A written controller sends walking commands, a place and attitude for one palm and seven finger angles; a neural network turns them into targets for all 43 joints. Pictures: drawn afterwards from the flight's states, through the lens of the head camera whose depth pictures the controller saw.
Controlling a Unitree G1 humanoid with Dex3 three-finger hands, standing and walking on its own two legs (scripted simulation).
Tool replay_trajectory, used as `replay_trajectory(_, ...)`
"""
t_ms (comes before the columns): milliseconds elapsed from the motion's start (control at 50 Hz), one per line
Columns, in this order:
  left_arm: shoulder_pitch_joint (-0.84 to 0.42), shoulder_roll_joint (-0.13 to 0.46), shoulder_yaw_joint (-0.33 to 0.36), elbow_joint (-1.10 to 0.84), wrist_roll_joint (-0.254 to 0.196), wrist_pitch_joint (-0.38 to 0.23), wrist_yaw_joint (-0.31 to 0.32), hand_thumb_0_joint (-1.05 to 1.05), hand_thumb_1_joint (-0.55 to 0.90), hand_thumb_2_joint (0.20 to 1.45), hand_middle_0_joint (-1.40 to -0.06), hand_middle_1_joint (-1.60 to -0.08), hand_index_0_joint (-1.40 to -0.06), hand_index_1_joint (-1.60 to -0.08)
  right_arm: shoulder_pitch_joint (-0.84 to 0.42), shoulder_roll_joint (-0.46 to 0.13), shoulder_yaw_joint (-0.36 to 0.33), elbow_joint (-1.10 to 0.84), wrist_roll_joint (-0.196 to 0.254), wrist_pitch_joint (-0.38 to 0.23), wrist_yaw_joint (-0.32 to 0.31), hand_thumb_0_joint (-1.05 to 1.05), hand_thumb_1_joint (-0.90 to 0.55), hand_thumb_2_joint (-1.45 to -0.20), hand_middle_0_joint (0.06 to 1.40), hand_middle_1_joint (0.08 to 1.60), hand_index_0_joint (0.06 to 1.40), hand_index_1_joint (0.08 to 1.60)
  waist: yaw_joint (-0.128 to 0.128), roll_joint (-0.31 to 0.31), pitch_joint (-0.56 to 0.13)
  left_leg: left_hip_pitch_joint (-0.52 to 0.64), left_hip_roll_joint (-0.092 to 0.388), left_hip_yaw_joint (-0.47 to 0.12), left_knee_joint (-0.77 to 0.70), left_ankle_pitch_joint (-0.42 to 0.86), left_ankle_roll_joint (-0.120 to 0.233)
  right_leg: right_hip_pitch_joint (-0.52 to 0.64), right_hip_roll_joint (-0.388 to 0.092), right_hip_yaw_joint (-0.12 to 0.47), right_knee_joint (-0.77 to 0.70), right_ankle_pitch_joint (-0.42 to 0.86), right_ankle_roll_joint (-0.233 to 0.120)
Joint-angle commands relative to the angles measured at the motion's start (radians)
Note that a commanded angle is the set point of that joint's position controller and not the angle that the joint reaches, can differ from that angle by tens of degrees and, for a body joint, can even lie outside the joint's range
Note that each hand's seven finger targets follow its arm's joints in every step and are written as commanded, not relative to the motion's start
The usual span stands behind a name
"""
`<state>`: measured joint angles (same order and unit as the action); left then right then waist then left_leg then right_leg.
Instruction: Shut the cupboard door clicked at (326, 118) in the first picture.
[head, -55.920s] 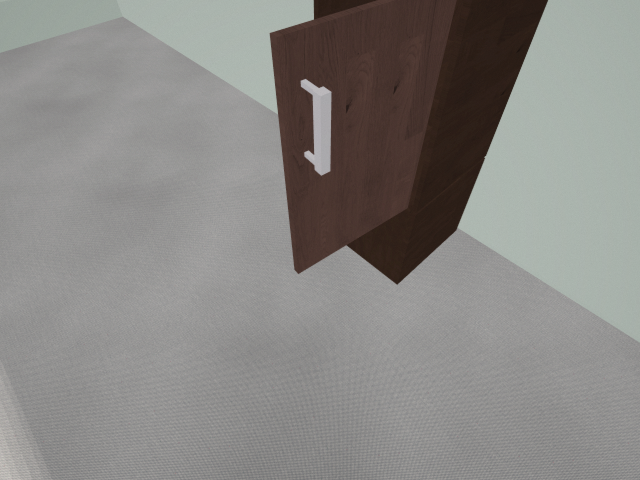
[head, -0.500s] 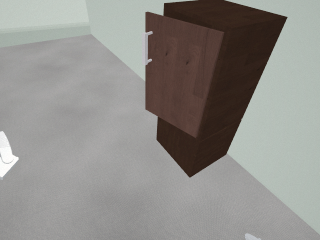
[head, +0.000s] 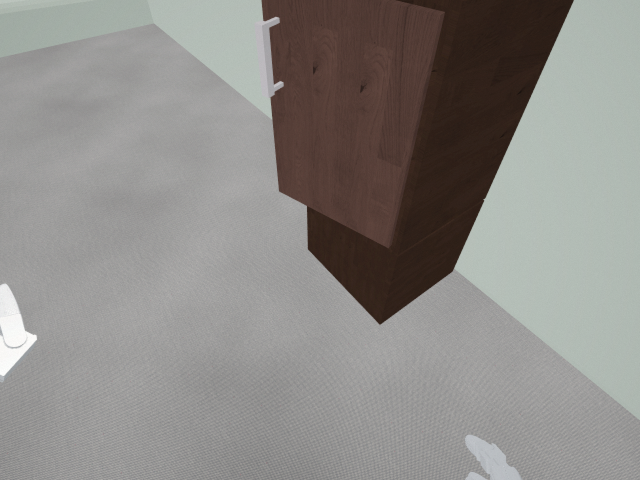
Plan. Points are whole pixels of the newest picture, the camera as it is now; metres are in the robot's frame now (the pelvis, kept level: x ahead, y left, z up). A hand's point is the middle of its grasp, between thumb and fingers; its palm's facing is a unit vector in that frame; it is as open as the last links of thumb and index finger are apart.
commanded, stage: stop stepping back and stand still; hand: left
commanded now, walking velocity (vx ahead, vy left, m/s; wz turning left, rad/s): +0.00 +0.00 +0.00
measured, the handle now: (271, 58) +0.93 +0.16 +0.09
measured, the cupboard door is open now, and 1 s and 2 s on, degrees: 17 17 17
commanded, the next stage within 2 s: let the arm hang, fingers relaxed in 0.38 s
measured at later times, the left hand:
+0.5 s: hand (44, 319) +0.23 +0.28 +0.15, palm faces +0.36 -0.80 -0.47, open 7.4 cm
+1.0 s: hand out of the picture -0.04 +0.23 -0.17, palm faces +0.02 -0.98 -0.21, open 7.1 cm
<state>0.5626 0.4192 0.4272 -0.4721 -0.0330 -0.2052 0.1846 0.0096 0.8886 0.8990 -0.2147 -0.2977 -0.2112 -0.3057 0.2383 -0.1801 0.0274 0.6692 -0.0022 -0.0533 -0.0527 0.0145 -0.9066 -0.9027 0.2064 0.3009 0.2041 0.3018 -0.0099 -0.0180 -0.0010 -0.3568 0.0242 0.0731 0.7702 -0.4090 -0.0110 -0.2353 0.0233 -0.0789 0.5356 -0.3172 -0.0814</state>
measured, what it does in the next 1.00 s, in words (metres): stands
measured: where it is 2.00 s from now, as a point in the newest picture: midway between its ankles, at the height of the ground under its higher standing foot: outside the picture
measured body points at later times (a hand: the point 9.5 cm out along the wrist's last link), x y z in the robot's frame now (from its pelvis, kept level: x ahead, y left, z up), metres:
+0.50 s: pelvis +0.02 +0.02 +0.00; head +0.02 +0.02 +0.45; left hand +0.21 +0.32 +0.18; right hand +0.18 -0.22 -0.08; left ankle +0.03 +0.12 -0.73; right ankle -0.02 -0.07 -0.73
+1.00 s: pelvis -0.01 +0.04 +0.01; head +0.00 +0.05 +0.46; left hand -0.04 +0.28 -0.15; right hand -0.04 -0.19 -0.15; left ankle +0.03 +0.12 -0.73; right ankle -0.02 -0.07 -0.73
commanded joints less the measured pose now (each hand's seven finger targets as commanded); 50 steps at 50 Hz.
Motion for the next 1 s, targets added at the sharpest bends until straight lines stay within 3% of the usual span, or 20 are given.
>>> replay_trajectory(0,-0.068,0.183,0.114,-0.204,0.0,-0.056,0.026,0.0,0.9,0.9,-0.2,-0.3,-0.2,-0.3,-0.1,-0.111,-0.051,-0.178,0.002,-0.044,-0.031,0.0,-0.9,-0.9,0.2,0.3,0.2,0.3,-0.002,-0.061,-0.109,0.085,-0.007,0.02,-0.267,0.225,0.012,0.121,-0.205,0.178,-0.091,0.546,0.003)
replay_trajectory(20,-0.083,0.187,0.111,-0.238,-0.002,-0.059,0.024,0.0,0.9,0.9,-0.2,-0.3,-0.2,-0.3,-0.098,-0.124,-0.058,-0.181,0.005,-0.047,-0.032,0.0,-0.9,-0.9,0.2,0.3,0.2,0.3,-0.001,-0.014,-0.111,0.158,0.025,-0.008,-0.324,0.313,0.023,0.084,-0.183,0.158,-0.073,0.472,0.036)
replay_trajectory(60,-0.097,0.212,0.12,-0.297,-0.001,-0.063,0.019,0.0,0.9,0.9,-0.2,-0.3,-0.2,-0.3,-0.112,-0.155,-0.075,-0.199,0.018,-0.051,-0.036,0.0,-0.9,-0.9,0.2,0.3,0.2,0.3,0.017,0.103,-0.127,0.246,0.152,-0.13,-0.35,0.485,0.062,0.011,-0.108,0.126,-0.031,0.269,0.095)
replay_trajectory(100,-0.059,0.197,0.12,-0.27,0.003,-0.056,0.013,0.0,0.9,0.9,-0.2,-0.3,-0.2,-0.3,-0.115,-0.133,-0.056,-0.201,0.007,-0.052,-0.035,0.0,-0.9,-0.9,0.2,0.3,0.2,0.3,0.011,0.245,-0.096,0.184,0.185,-0.183,-0.372,0.579,0.079,0.013,-0.058,0.079,-0.019,0.22,0.09)
replay_trajectory(140,-0.07,0.208,0.13,-0.27,0.003,-0.061,0.01,0.0,0.9,0.9,-0.2,-0.3,-0.2,-0.3,-0.107,-0.136,-0.056,-0.199,0.01,-0.055,-0.034,0.0,-0.9,-0.9,0.2,0.3,0.2,0.3,0.008,0.206,-0.095,0.147,0.174,-0.149,-0.355,0.556,0.066,0.056,-0.058,0.082,-0.058,0.233,0.082)
replay_trajectory(260,0.026,0.187,0.136,-0.191,-0.023,-0.034,0.007,0.0,0.9,0.9,-0.2,-0.3,-0.2,-0.3,-0.074,-0.137,-0.06,-0.211,0.023,-0.031,-0.028,0.0,-0.9,-0.9,0.2,0.3,0.2,0.3,-0.011,0.055,-0.201,0.133,0.1,-0.046,-0.244,0.555,0.022,0.166,-0.139,0.162,-0.065,0.668,0.069)
replay_trajectory(380,0.017,0.2,0.129,-0.196,-0.024,-0.018,0.008,0.0,0.9,0.9,-0.2,-0.3,-0.2,-0.3,-0.095,-0.133,-0.052,-0.229,0.024,-0.006,-0.037,0.0,-0.9,-0.9,0.2,0.3,0.2,0.3,-0.01,0.045,-0.185,0.124,0.098,-0.048,-0.261,0.536,0.026,0.15,-0.141,0.149,-0.064,0.651,0.077)
replay_trajectory(440,-0.001,0.202,0.125,-0.207,-0.024,-0.015,0.009,0.0,0.9,0.9,-0.2,-0.3,-0.2,-0.3,-0.097,-0.135,-0.047,-0.23,0.022,-0.004,-0.04,0.0,-0.9,-0.9,0.2,0.3,0.2,0.3,-0.007,0.062,-0.156,0.111,0.102,-0.067,-0.292,0.468,0.032,0.119,-0.124,0.145,-0.088,0.515,0.08)
replay_trajectory(460,-0.138,-0.026,-0.36,0.492,0.012,0.111,-0.11,0.0,0.9,0.9,-0.2,-0.3,-0.2,-0.3,-0.211,-0.227,-0.07,-0.109,0.051,-0.083,0.049,0.0,-0.9,-0.9,0.2,0.3,0.2,0.3,-0.041,0.056,-0.027,0.128,0.122,-0.063,-0.2,0.568,0.032,-0.047,-0.165,0.045,-0.013,0.491,0.047)
replay_trajectory(480,-0.152,-0.013,-0.33,0.547,0.033,0.193,-0.152,0.0,0.9,0.9,-0.2,-0.3,-0.2,-0.3,-0.119,-0.284,-0.091,-0.063,0.019,-0.056,0.062,0.0,-0.9,-0.9,0.2,0.3,0.2,0.3,-0.021,0.091,-0.066,0.119,0.131,-0.078,-0.231,0.497,0.037,-0.058,-0.164,0.1,-0.033,0.361,0.052)
replay_trajectory(500,-0.162,-0.049,-0.341,0.588,0.041,0.21,-0.165,0.0,0.9,0.9,-0.2,-0.3,-0.2,-0.3,-0.076,-0.239,-0.079,-0.05,0.011,-0.025,0.06,0.0,-0.9,-0.9,0.2,0.3,0.2,0.3,-0.009,0.06,-0.07,0.083,0.133,-0.096,-0.248,0.419,0.054,-0.051,-0.139,0.088,-0.034,0.253,0.051)
replay_trajectory(540,-0.221,-0.062,-0.363,0.701,0.042,0.216,-0.175,0.0,0.9,0.9,-0.2,-0.3,-0.2,-0.3,-0.074,-0.212,-0.05,-0.04,0.0,0.011,0.056,0.0,-0.9,-0.9,0.2,0.3,0.2,0.3,0.004,-0.042,-0.023,0.017,0.126,-0.132,-0.284,0.312,0.07,-0.043,-0.123,0.086,-0.049,0.132,0.048)
replay_trajectory(560,-0.236,-0.067,-0.373,0.765,0.046,0.215,-0.174,0.0,0.9,0.9,-0.2,-0.3,-0.2,-0.3,-0.065,-0.192,-0.044,-0.028,-0.006,0.022,0.054,0.0,-0.9,-0.9,0.2,0.3,0.2,0.3,0.006,-0.096,-0.038,0.037,0.114,-0.132,-0.281,0.309,0.064,-0.028,-0.129,0.102,-0.07,0.131,0.04)
replay_trajectory(600,-0.277,-0.071,-0.388,0.89,0.044,0.218,-0.168,0.0,0.9,0.9,-0.2,-0.3,-0.2,-0.3,-0.053,-0.181,-0.035,0.001,-0.015,0.046,0.05,0.0,-0.9,-0.9,0.2,0.3,0.2,0.3,-0.002,-0.133,-0.019,0.07,0.085,-0.133,-0.286,0.294,0.058,-0.039,-0.149,0.136,-0.106,0.117,0.024)
replay_trajectory(640,-0.305,-0.071,-0.397,1.014,0.044,0.223,-0.161,0.0,0.9,0.9,-0.2,-0.3,-0.2,-0.3,-0.044,-0.177,-0.03,0.05,-0.021,0.061,0.047,0.0,-0.9,-0.9,0.2,0.3,0.2,0.3,-0.004,-0.087,0.003,0.097,0.079,-0.138,-0.325,0.281,0.056,-0.044,-0.14,0.143,-0.131,0.065,0.021)
replay_trajectory(700,-0.286,-0.077,-0.402,1.192,0.044,0.22,-0.157,0.0,0.9,0.9,-0.2,-0.3,-0.2,-0.3,-0.028,-0.165,-0.026,0.136,-0.025,0.064,0.043,0.0,-0.9,-0.9,0.2,0.3,0.2,0.3,0.005,0.072,0.004,0.086,0.083,-0.142,-0.403,0.218,0.056,0.027,-0.114,0.137,-0.143,0.05,0.032)
replay_trajectory(780,-0.227,-0.13,-0.384,1.347,0.049,0.209,-0.154,0.0,0.9,0.9,-0.2,-0.3,-0.2,-0.3,0.024,-0.117,-0.039,0.23,-0.026,0.062,0.03,0.0,-0.9,-0.9,0.2,0.3,0.2,0.3,0.01,0.172,-0.029,0.101,0.083,-0.133,-0.436,0.149,0.055,0.081,-0.111,0.119,-0.182,0.083,0.022)
replay_trajectory(840,-0.222,-0.136,-0.392,1.423,0.045,0.207,-0.156,0.0,0.9,0.9,-0.2,-0.3,-0.2,-0.3,0.059,-0.101,-0.044,0.285,-0.022,0.065,0.025,0.0,-0.9,-0.9,0.2,0.3,0.2,0.3,0.009,0.15,0.014,0.079,0.086,-0.139,-0.472,0.083,0.052,0.078,-0.107,0.115,-0.202,0.069,0.021)
replay_trajectory(860,-0.214,-0.136,-0.394,1.445,0.046,0.205,-0.156,0.0,0.9,0.9,-0.2,-0.3,-0.2,-0.3,0.072,-0.104,-0.046,0.298,-0.018,0.063,0.022,0.0,-0.9,-0.9,0.2,0.3,0.2,0.3,0.011,0.099,0.025,0.093,0.091,-0.144,-0.471,0.11,0.056,0.068,-0.106,0.115,-0.21,0.081,0.02)
replay_trajectory(980,-0.183,-0.162,-0.407,1.555,0.044,0.201,-0.152,0.0,0.9,0.9,-0.2,-0.3,-0.2,-0.3,0.13,-0.078,-0.044,0.381,-0.011,0.058,0.014,0.0,-0.9,-0.9,0.2,0.3,0.2,0.3,0.004,0.022,0.064,0.122,0.098,-0.135,-0.491,0.123,0.061,0.041,-0.111,0.121,-0.231,0.069,0.026)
